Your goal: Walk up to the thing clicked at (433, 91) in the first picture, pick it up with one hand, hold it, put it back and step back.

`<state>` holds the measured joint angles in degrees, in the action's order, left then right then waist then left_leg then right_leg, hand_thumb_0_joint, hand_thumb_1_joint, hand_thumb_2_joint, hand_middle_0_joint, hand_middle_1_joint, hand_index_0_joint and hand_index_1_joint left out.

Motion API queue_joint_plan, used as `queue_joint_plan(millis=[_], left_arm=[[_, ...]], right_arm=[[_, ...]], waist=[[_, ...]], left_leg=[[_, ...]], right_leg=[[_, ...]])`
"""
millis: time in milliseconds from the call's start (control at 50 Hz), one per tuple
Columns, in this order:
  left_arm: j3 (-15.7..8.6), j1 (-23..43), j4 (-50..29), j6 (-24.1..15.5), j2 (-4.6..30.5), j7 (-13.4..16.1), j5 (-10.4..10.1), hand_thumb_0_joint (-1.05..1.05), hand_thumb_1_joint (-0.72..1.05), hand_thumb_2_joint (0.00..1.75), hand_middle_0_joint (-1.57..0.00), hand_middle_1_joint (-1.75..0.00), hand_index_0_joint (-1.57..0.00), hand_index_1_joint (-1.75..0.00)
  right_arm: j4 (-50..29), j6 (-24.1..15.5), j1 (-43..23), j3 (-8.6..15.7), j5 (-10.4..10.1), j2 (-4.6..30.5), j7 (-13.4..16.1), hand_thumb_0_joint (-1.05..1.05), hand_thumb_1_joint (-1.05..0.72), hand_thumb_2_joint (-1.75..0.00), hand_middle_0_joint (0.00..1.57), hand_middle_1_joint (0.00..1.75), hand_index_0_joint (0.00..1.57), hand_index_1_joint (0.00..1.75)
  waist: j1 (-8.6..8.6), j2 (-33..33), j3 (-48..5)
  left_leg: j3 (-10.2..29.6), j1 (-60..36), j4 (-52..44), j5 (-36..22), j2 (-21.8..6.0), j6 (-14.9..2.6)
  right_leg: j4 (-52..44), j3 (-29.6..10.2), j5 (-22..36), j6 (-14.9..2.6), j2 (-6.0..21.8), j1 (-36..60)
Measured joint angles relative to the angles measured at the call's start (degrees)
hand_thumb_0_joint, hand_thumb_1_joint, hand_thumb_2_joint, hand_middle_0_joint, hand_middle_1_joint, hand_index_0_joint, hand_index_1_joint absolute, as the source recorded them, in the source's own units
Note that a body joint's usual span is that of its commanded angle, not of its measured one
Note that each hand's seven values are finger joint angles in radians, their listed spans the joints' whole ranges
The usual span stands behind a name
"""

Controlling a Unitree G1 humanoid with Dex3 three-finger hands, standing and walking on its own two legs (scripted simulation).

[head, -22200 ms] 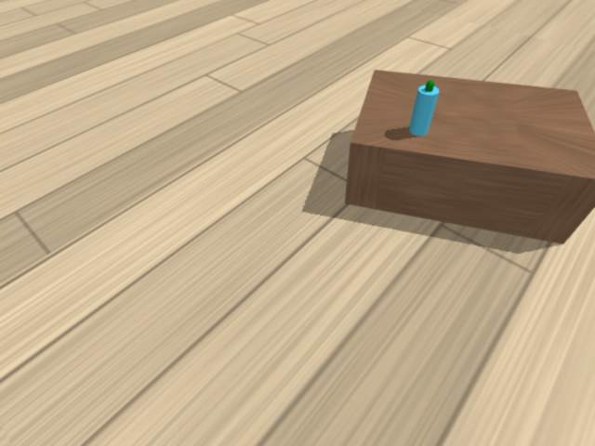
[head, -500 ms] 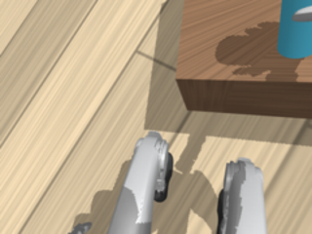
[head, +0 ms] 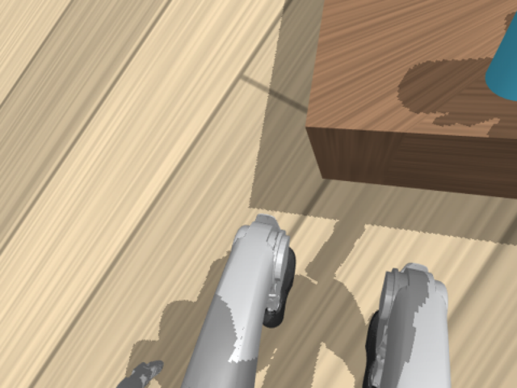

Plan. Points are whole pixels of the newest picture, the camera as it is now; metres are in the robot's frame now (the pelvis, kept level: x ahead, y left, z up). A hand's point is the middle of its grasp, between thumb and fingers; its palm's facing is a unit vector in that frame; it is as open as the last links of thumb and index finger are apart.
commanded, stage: withdraw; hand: right
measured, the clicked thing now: out of the picture +0.60 -0.17 +0.02
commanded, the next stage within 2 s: rise in 0.06 s
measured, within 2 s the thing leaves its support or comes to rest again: rests again in 0.80 s
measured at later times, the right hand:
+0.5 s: hand out of the picture +0.65 -0.35 +0.11, palm faces +0.41 +0.89 -0.22, open 17.5 cm
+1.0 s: hand out of the picture +0.46 -0.26 +0.15, palm faces +0.19 +0.91 -0.36, open 17.1 cm
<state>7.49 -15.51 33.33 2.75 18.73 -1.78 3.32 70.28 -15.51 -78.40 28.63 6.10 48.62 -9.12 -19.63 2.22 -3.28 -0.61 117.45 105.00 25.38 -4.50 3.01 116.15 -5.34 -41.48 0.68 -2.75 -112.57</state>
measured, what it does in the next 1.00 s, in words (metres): rises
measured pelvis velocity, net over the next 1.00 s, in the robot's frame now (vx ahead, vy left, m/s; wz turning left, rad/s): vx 0.07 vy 0.01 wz -0.01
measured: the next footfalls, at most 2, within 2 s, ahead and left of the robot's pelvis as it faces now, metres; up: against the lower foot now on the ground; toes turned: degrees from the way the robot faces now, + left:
none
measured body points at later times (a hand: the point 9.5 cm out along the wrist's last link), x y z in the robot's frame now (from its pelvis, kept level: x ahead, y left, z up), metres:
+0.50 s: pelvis +0.02 -0.01 +0.07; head +0.29 -0.05 +0.42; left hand -0.03 +0.24 -0.01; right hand +0.62 -0.39 +0.13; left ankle +0.15 +0.15 -0.42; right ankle +0.06 -0.12 -0.42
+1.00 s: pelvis +0.07 +0.01 +0.22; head +0.20 -0.03 +0.65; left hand +0.16 +0.26 +0.11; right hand +0.45 -0.31 +0.18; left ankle +0.14 +0.15 -0.42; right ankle +0.06 -0.12 -0.42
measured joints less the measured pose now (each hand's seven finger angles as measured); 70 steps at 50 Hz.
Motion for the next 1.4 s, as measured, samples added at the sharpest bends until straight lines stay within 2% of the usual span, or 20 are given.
queue_joint_plan(millis=[80, 200, 240, 300, 320, 360, 400, 420, 500, 600, 640, 680, 760, 840, 920, 1040, 1100, 1180, 1280, 1400], left_arm=[[0.5, -0.2, 0.3, 0.1, 0.6, 0.4, -0.3, 0.0, 0.88, 0.89, -0.2, -0.29, -0.2, -0.29], [2.0, -1.3, 0.5, -0.2, 1.4, 0.2, 0.0, 0.0, 0.88, 0.88, -0.2, -0.29, -0.2, -0.29], [2.2, -1.6, 0.0, 1.0, 1.2, -0.4, -0.1, 0.0, 0.88, 0.87, -0.2, -0.29, -0.2, -0.29], [2.8, -1.8, -0.9, 3.2, 0.8, -1.6, -0.2, 0.0, 0.89, 0.87, -0.2, -0.29, -0.2, -0.29], [3.1, -1.9, -1.2, 3.9, 0.6, -2.0, -0.2, 0.0, 0.89, 0.87, -0.2, -0.29, -0.2, -0.29], [3.6, -2.1, -2.0, 5.4, 0.0, -2.7, -0.4, 0.0, 0.89, 0.87, -0.19, -0.3, -0.2, -0.29], [3.8, -2.5, -3.0, 6.8, -0.7, -3.5, -0.7, 0.0, 0.89, 0.87, -0.19, -0.3, -0.2, -0.29], [3.6, -2.8, -3.3, 7.3, -1.1, -3.8, -0.8, 0.0, 0.9, 0.87, -0.19, -0.3, -0.2, -0.29], [3.3, -3.3, -3.0, 8.2, -2.6, -4.7, -0.6, 0.0, 0.9, 0.88, -0.2, -0.3, -0.2, -0.29], [1.9, -3.8, -1.5, 8.2, -3.1, -5.6, -1.0, 0.0, 0.9, 0.89, -0.2, -0.3, -0.2, -0.3], [1.0, -3.9, -1.3, 8.2, -2.8, -5.8, -1.3, 0.0, 0.9, 0.89, -0.2, -0.3, -0.2, -0.3], [0.1, -3.7, -1.7, 8.5, -2.5, -5.9, -1.8, 0.0, 0.9, 0.89, -0.2, -0.3, -0.2, -0.3], [-2.3, -2.9, -3.0, 8.9, -2.7, -5.5, -3.2, 0.0, 0.9, 0.9, -0.2, -0.3, -0.2, -0.3], [-4.0, -1.7, -3.2, 8.6, -3.7, -3.6, -4.9, 0.0, 0.9, 0.9, -0.2, -0.3, -0.2, -0.3], [-4.5, -0.6, -2.6, 7.0, -4.9, 0.0, -5.4, 0.0, 0.9, 0.9, -0.2, -0.29, -0.2, -0.3], [-5.2, 0.0, -1.0, 2.9, -4.8, 4.1, -4.6, 0.0, 0.9, 0.9, -0.2, -0.29, -0.2, -0.3], [-6.1, 0.2, -0.4, 1.5, -4.3, 4.9, -4.6, 0.0, 0.9, 0.9, -0.2, -0.29, -0.2, -0.3], [-7.0, 0.1, 0.1, 0.5, -4.0, 5.4, -5.0, 0.0, 0.9, 0.9, -0.2, -0.29, -0.2, -0.3], [-6.7, -0.7, 0.6, 0.2, -4.6, 5.8, -6.0, 0.0, 0.9, 0.9, -0.2, -0.29, -0.2, -0.29], [-6.1, -0.2, -0.4, -1.0, -6.2, 7.9, -6.4, 0.01, 0.9, 0.9, -0.2, -0.29, -0.2, -0.29]], right_arm=[[3.1, 1.7, -3.6, 0.0, 0.6, 5.8, -2.6, -0.02, 0.61, -0.08, 0.24, 0.18, 0.25, 0.18], [9.8, 2.7, -10.7, -2.1, 1.2, 13.2, -6.1, -0.02, 0.61, -0.06, 0.13, 0.12, 0.14, 0.12], [11.2, 3.8, -12.9, -3.8, 4.2, 14.7, -5.0, -0.02, 0.6, -0.06, 0.1, 0.1, 0.12, 0.1], [12.4, 6.8, -14.0, -5.3, 7.3, 16.0, -2.3, -0.02, 0.58, -0.06, 0.08, 0.08, 0.09, 0.08], [12.1, 7.9, -13.7, -4.9, 8.3, 16.3, -1.6, -0.02, 0.58, -0.06, 0.07, 0.08, 0.09, 0.08], [10.0, 10.0, -12.0, -2.5, 9.8, 16.9, -0.4, -0.02, 0.58, -0.05, 0.07, 0.07, 0.08, 0.07], [6.7, 11.3, -8.9, 1.1, 10.5, 17.6, 0.9, -0.02, 0.57, -0.05, 0.07, 0.06, 0.08, 0.06], [5.9, 11.5, -7.6, 1.9, 10.5, 18.0, 1.9, -0.02, 0.57, -0.05, 0.07, 0.06, 0.08, 0.06], [7.1, 12.3, -6.4, 1.0, 10.4, 18.4, 5.1, -0.02, 0.56, -0.05, 0.06, 0.05, 0.07, 0.05], [3.1, 12.5, -2.4, -1.5, 9.2, 14.0, 6.7, -0.02, 0.56, -0.04, 0.06, 0.05, 0.06, 0.05], [1.8, 12.5, 2.1, -2.9, 8.3, 11.3, 6.9, -0.02, 0.55, -0.05, 0.06, 0.05, 0.06, 0.05], [-0.9, 13.1, 9.2, -2.9, 7.2, 7.9, 6.7, -0.02, 0.54, -0.05, 0.06, 0.05, 0.05, 0.05], [-11.4, 16.1, 26.0, -3.5, 4.5, -1.4, 6.6, -0.01, 0.52, -0.06, 0.06, 0.05, 0.06, 0.05], [-23.2, 18.2, 40.7, -6.9, 1.8, -12.2, 8.2, -0.02, 0.5, -0.07, 0.06, 0.05, 0.06, 0.05], [-26.8, 18.4, 49.1, -10.6, -0.3, -19.4, 11.1, -0.02, 0.5, -0.08, 0.07, 0.06, 0.07, 0.06], [-23.7, 17.5, 54.8, -14.3, -2.9, -23.8, 14.3, -0.02, 0.46, -0.1, 0.08, 0.06, 0.07, 0.06], [-23.3, 17.4, 57.3, -15.6, -4.0, -25.5, 14.7, -0.02, 0.45, -0.11, 0.07, 0.07, 0.07, 0.06], [-25.1, 18.4, 62.7, -18.9, -5.5, -28.4, 14.6, -0.01, 0.44, -0.11, 0.07, 0.07, 0.07, 0.06], [-32.7, 20.6, 72.8, -22.3, -6.8, -33.2, 14.4, -0.01, 0.43, -0.11, 0.07, 0.07, 0.07, 0.07], [-46.2, 23.6, 85.8, -25.9, -8.2, -36.4, 15.4, -0.01, 0.44, -0.11, 0.07, 0.07, 0.07, 0.06]], waist=[[-0.62, -0.3, -0.1], [-2.08, -0.9, 0.0], [-2.39, -1.4, 0.4], [-2.63, -1.8, 1.3], [-2.67, -1.9, 1.6], [-2.74, -2.0, 1.7], [-2.75, -1.9, 1.6], [-2.65, -1.8, 1.4], [-1.14, -1.6, 1.2], [1.76, -1.1, 0.1], [3.23, -0.3, -0.2], [4.59, 0.5, -0.3], [6.95, 0.8, -0.9], [9.19, -0.1, -2.4], [11.09, -1.6, -3.5], [13.38, -2.2, -4.7], [14.49, -1.7, -4.4], [15.77, -0.9, -3.6], [16.93, -0.5, -3.3], [17.87, -0.6, -2.2]], left_leg=[[-0.3, -1.5, -1.8, -0.1, 0.2, -0.04], [-1.4, -3.3, -4.2, -0.2, 0.4, -0.18], [-1.5, -3.8, -4.9, -0.3, 0.6, -0.2], [-1.6, -4.7, -6.3, -0.6, 0.8, -0.23], [-1.6, -5.0, -6.9, -0.7, 0.9, -0.19], [-1.7, -5.8, -8.1, -0.9, 1.3, -0.09], [-1.8, -6.9, -9.4, -1.1, 1.7, -0.01], [-1.8, -7.6, -10.1, -1.1, 1.8, -0.02], [-2.2, -11.3, -13.3, -1.3, 2.2, -0.3], [-2.5, -16.4, -17.5, -1.6, 2.1, -0.8], [-2.5, -19.0, -19.3, -1.7, 2.1, -0.99], [-2.3, -22.0, -21.2, -1.9, 2.4, -0.83], [-1.3, -28.6, -25.6, -2.4, 2.8, -0.33], [-1.2, -36.6, -31.0, -2.8, 3.0, -0.26], [-2.1, -46.1, -37.2, -3.2, 3.0, -0.77], [-3.3, -58.5, -45.0, -3.7, 2.8, -1.78], [-3.3, -63.3, -47.7, -3.8, 2.7, -1.99], [-2.7, -68.7, -51.0, -4.2, 2.6, -2.15], [-2.2, -74.3, -54.1, -4.5, 2.7, -2.47], [-2.2, -79.3, -56.2, -4.7, 3.2, -2.97]], right_leg=[[-1.7, -0.1, 0.1, -0.07, 0.4, 1.4], [-3.5, -1.0, 0.2, -0.14, 0.7, 2.6], [-4.0, -1.1, 0.2, -0.18, 0.9, 3.0], [-5.2, -1.0, 0.4, -0.28, 1.2, 3.7], [-5.7, -1.0, 0.4, -0.34, 1.3, 4.0], [-6.7, -1.0, 0.5, -0.42, 1.7, 4.7], [-7.9, -0.9, 0.5, -0.47, 2.2, 5.8], [-8.6, -0.8, 0.5, -0.49, 2.4, 6.6], [-11.6, -1.0, 0.8, -0.59, 2.9, 10.1], [-16.0, -1.0, 1.6, -0.58, 3.0, 14.9], [-17.9, -0.9, 1.9, -0.71, 3.1, 17.4], [-20.0, -0.4, 2.0, -0.93, 3.4, 20.6], [-25.3, 0.9, 2.7, -1.15, 3.9, 27.9], [-31.6, 1.2, 3.8, -0.8, 4.3, 36.2], [-38.9, 0.7, 5.3, -0.06, 4.6, 45.6], [-48.6, 0.0, 7.5, 0.81, 4.6, 58.0], [-52.3, 0.2, 8.3, 0.99, 4.5, 63.1], [-57.1, 1.0, 9.6, 1.13, 4.5, 69.4], [-62.2, 1.7, 10.9, 1.48, 4.6, 76.0], [-65.7, 1.9, 11.8, 1.96, 5.2, 81.6]])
